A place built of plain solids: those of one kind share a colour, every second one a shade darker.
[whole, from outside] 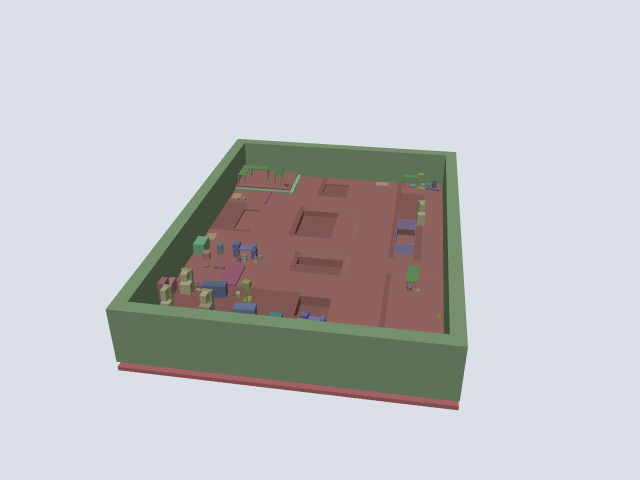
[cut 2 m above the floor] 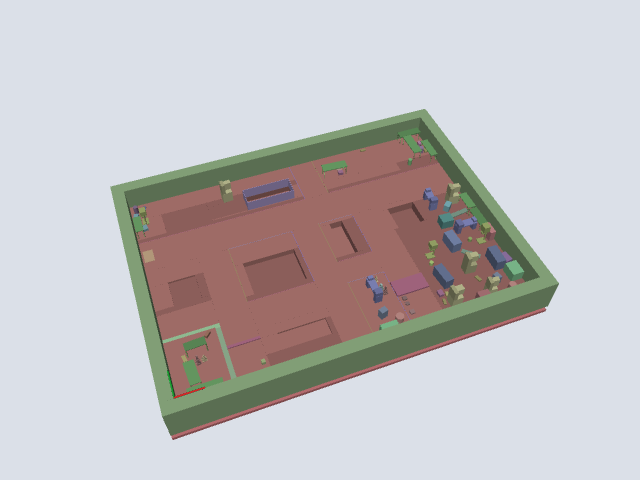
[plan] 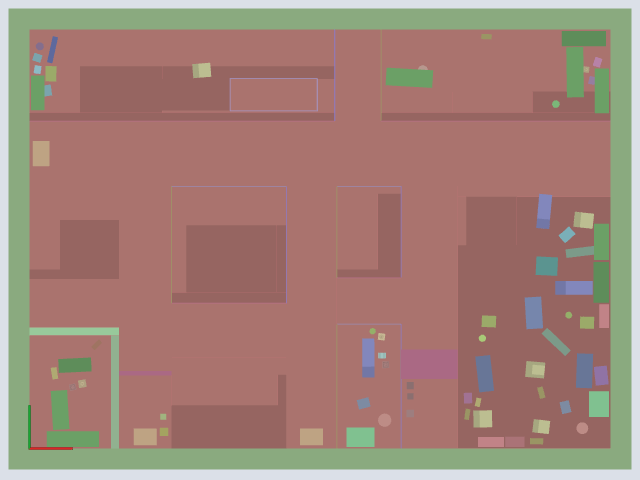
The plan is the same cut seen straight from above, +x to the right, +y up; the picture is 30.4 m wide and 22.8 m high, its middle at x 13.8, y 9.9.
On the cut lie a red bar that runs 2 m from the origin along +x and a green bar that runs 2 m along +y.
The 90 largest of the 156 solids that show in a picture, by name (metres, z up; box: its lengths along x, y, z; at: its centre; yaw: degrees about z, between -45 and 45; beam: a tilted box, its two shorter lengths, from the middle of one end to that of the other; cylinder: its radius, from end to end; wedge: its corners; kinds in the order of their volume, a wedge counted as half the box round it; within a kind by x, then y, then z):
{
 "floor_1": {"box": [1.45, 2.35, 1.0], "at": [0.72, 9.68, -0.5]},
 "floor_2": {"box": [2.4, 2.2, 1.0], "at": [1.2, 17.05, -0.5]},
 "floor_3": {"box": [3.87, 5.37, 1.3], "at": [1.94, 2.69, -0.35]},
 "floor_4": {"box": [4.25, 2.3, 1.0], "at": [2.12, 6.9, -0.5]},
 "floor_5": {"box": [4.25, 0.45, 1.0], "at": [2.12, 8.28, -0.5]},
 "floor_6": {"box": [4.25, 1.6, 1.0], "at": [2.12, 11.65, -0.5]},
 "floor_7": {"box": [2.15, 2.35, 1.15], "at": [2.52, 9.68, -0.74]},
 "floor_8": {"box": [0.65, 2.35, 1.0], "at": [3.92, 9.68, -0.5]},
 "floor_9": {"box": [3.9, 2.2, 1.32], "at": [4.35, 17.05, -0.66]},
 "floor_10": {"box": [2.5, 12.45, 1.0], "at": [5.5, 6.22, -0.5]},
 "floor_11": {"box": [0.7, 3.2, 1.0], "at": [7.1, 9.0, -0.5]},
 "floor_12": {"box": [14.5, 0.4, 1.0], "at": [7.25, 15.75, -0.5]},
 "floor_13": {"box": [14.5, 1.75, 1.0], "at": [7.25, 19.02, -0.5]},
 "floor_14": {"box": [1.3, 1.45, 1.0], "at": [7.4, 2.77, -0.5]},
 "floor_15": {"box": [3.25, 1.5, 1.0], "at": [7.92, 16.8, -0.5]},
 "floor_16": {"box": [5.45, 2.05, 1.0], "at": [9.47, 1.02, -0.5]},
 "floor_17": {"box": [5.45, 0.8, 1.0], "at": [9.47, 3.9, -0.5]},
 "floor_18": {"box": [5.45, 2.6, 1.0], "at": [9.47, 5.6, -0.5]},
 "floor_19": {"box": [5.45, 0.5, 1.0], "at": [9.47, 7.15, -0.5]},
 "floor_20": {"box": [5.45, 1.85, 1.0], "at": [9.47, 11.53, -0.5]},
 "floor_21": {"box": [4.3, 3.2, 0.81], "at": [9.6, 9.0, -0.92]},
 "floor_22": {"box": [3.75, 1.45, 1.16], "at": [9.93, 2.77, -0.74]},
 "floor_23": {"box": [8.2, 0.1, 1.0], "at": [10.4, 16.0, -0.5]},
 "floor_24": {"box": [8.2, 0.6, 1.0], "at": [10.4, 17.85, -0.5]},
 "floor_25": {"box": [4.1, 1.5, 0.79], "at": [11.6, 16.8, -0.93]},
 "floor_26": {"box": [0.45, 3.2, 1.0], "at": [11.97, 9.0, -0.5]},
 "floor_27": {"box": [0.4, 1.45, 1.0], "at": [12.0, 2.77, -0.5]},
 "floor_28": {"box": [2.4, 12.45, 1.0], "at": [13.4, 6.22, -0.5]},
 "floor_29": {"box": [27.6, 3.1, 1.0], "at": [13.8, 14.0, -0.5]},
 "floor_30": {"box": [0.85, 1.5, 1.0], "at": [14.07, 16.8, -0.5]},
 "floor_31": {"box": [0.85, 3.6, 1.0], "at": [15.03, 10.3, -0.5]},
 "floor_32": {"box": [2.2, 4.35, 1.0], "at": [15.6, 17.73, -0.5]},
 "floor_33": {"box": [1.1, 3.6, 0.62], "at": [16.0, 10.3, -1.01]},
 "floor_34": {"box": [3.05, 5.9, 1.0], "at": [16.12, 2.95, -0.5]},
 "floor_35": {"box": [3.05, 2.2, 1.0], "at": [16.12, 7.0, -0.5]},
 "floor_36": {"box": [3.05, 0.4, 1.0], "at": [16.12, 8.3, -0.5]},
 "floor_37": {"box": [3.05, 0.35, 1.0], "at": [16.12, 12.28, -0.5]},
 "floor_38": {"box": [1.1, 3.6, 1.0], "at": [17.1, 10.3, -0.5]},
 "floor_39": {"box": [3.4, 1.0, 1.0], "at": [18.4, 16.45, -0.5]},
 "floor_40": {"box": [2.7, 12.45, 1.0], "at": [19.0, 6.22, -0.5]},
 "floor_41": {"box": [0.4, 2.3, 1.0], "at": [20.55, 10.8, -0.5]},
 "floor_42": {"box": [2.4, 2.3, 0.54], "at": [21.95, 10.8, -1.05]},
 "floor_43": {"box": [3.8, 1.0, 1.32], "at": [22.0, 16.45, -0.66]},
 "floor_44": {"box": [10.9, 0.4, 1.0], "at": [22.15, 15.75, -0.5]},
 "floor_45": {"box": [10.9, 2.95, 1.0], "at": [22.15, 18.43, -0.5]},
 "floor_46": {"box": [7.25, 9.65, 1.0], "at": [23.98, 4.83, -0.5]},
 "floor_47": {"box": [7.25, 0.5, 1.0], "at": [23.98, 12.2, -0.5]},
 "floor_48": {"box": [4.45, 2.3, 1.0], "at": [25.38, 10.8, -0.5]},
 "floor_49": {"box": [3.7, 1.0, 1.0], "at": [25.75, 16.45, -0.5]},
 "wall_1": {"box": [1.0, 19.9, 4.2], "at": [-0.5, 9.95, 1.1]},
 "wall_2": {"box": [29.6, 1.0, 4.2], "at": [13.8, -0.5, 1.1]},
 "wall_3": {"box": [29.6, 1.0, 4.2], "at": [13.8, 20.4, 1.1]},
 "wall_4": {"box": [1.0, 19.9, 4.2], "at": [28.1, 9.95, 1.1]},
 "floor_base_1": {"box": [29.6, 21.9, 0.3], "at": [13.8, 9.95, -1.57]},
 "bandsaw_1": {"box": [0.29, 0.67, 1.03], "at": [7.9, 17.93, 1.53], "yaw": 4.6},
 "bandsaw_2": {"box": [0.86, 0.67, 1.02], "at": [8.18, 17.95, 0.51], "yaw": 4.6},
 "bandsaw_3": {"box": [0.57, 0.4, 0.75], "at": [8.33, 17.97, 1.68], "yaw": 4.6},
 "bandsaw_4": {"box": [0.3, 0.81, 0.87], "at": [21.24, 1.4, 1.3], "yaw": 1.1},
 "bandsaw_5": {"box": [0.89, 0.81, 0.87], "at": [21.53, 1.4, 0.43], "yaw": 1.1},
 "bandsaw_6": {"box": [0.59, 0.49, 0.59], "at": [21.68, 1.4, 1.45], "yaw": 1.1},
 "bandsaw_7": {"box": [0.31, 0.76, 0.94], "at": [23.73, 3.76, 1.41], "yaw": -4.9},
 "bandsaw_8": {"box": [0.9, 0.76, 0.94], "at": [24.02, 3.74, 0.47], "yaw": -4.9},
 "bandsaw_9": {"box": [0.27, 0.63, 1.08], "at": [24.05, 1.06, 1.62], "yaw": -6.4},
 "bandsaw_10": {"box": [0.59, 0.46, 0.64], "at": [24.18, 3.73, 1.56], "yaw": -4.9},
 "bandsaw_11": {"box": [0.79, 0.63, 1.08], "at": [24.31, 1.04, 0.54], "yaw": -6.4},
 "bandsaw_12": {"box": [0.52, 0.38, 0.86], "at": [24.44, 1.02, 1.73], "yaw": -6.4},
 "bandsaw_13": {"box": [0.31, 0.72, 0.96], "at": [26.02, 10.87, 1.44], "yaw": -6.1},
 "bandsaw_14": {"box": [0.92, 0.72, 0.96], "at": [26.33, 10.84, 0.48], "yaw": -6.1},
 "bandsaw_15": {"box": [0.61, 0.43, 0.65], "at": [26.48, 10.82, 1.59], "yaw": -6.1},
 "planer_1": {"box": [0.71, 1.71, 0.96], "at": [21.62, 3.55, 0.48], "yaw": 6.4},
 "planer_2": {"box": [0.79, 1.51, 0.99], "at": [23.96, 6.44, 0.49], "yaw": 3.4},
 "planer_3": {"box": [0.77, 1.64, 1.04], "at": [26.36, 3.69, 0.52], "yaw": -1.9},
 "step_terE_tread_1": {"box": [0.38, 5.37, 1.15], "at": [4.06, 2.69, -0.42]},
 "forge_hearth_1": {"box": [1.33, 0.92, 0.92], "at": [15.72, 0.53, 0.46]},
 "forge_hearth_2": {"box": [0.96, 1.23, 0.88], "at": [27.05, 2.11, 0.44]},
 "tool_cabinet_1": {"box": [1.24, 0.47, 0.96], "at": [21.92, 0.3, 0.48]},
 "tool_cabinet_2": {"box": [0.91, 0.49, 1.83], "at": [23.05, 0.32, 0.92]},
 "tool_cabinet_3": {"box": [0.47, 1.13, 1.01], "at": [27.3, 6.29, 0.51]},
 "step_terN_tread_1": {"box": [4.25, 0.38, 1.15], "at": [2.12, 5.56, -0.42]},
 "step_hump_1": {"box": [2.7, 1.4, 0.2], "at": [19.0, 4.0, 0.05]},
 "table_saw_1": {"box": [1.03, 0.88, 0.83], "at": [24.57, 8.66, 0.41], "yaw": -2.7},
 "anvil_block_1": {"box": [0.57, 0.46, 0.83], "at": [15.88, 2.14, 0.41], "yaw": 14.5},
 "anvil_block_2": {"box": [0.45, 0.58, 0.78], "at": [25.46, 1.96, 0.39], "yaw": 13.1},
 "coal_bin_1": {"box": [0.62, 0.9, 0.61], "at": [27.16, 3.46, 0.3], "yaw": 6.1},
 "rail_1": {"box": [4.18, 0.04, 0.95], "at": [11.6, 16.03, 0.47]},
 "rail_2": {"box": [4.18, 0.04, 0.95], "at": [11.6, 17.57, 0.47]},
 "offcut_bin_1": {"box": [0.67, 0.48, 0.67], "at": [25.53, 10.15, 0.34], "yaw": 41.1},
 "quench_tub_1": {"cylinder": 0.32, "from": [16.88, 1.34, 0.0], "to": [16.88, 1.34, 0.61]},
 "pillar_drill_1": {"box": [0.54, 0.57, 0.61], "at": [26.55, 5.97, 1.6], "yaw": -1.1},
 "lathe_1": {"box": [0.58, 0.37, 0.73], "at": [16.1, 3.55, 0.36], "yaw": 0.3}
}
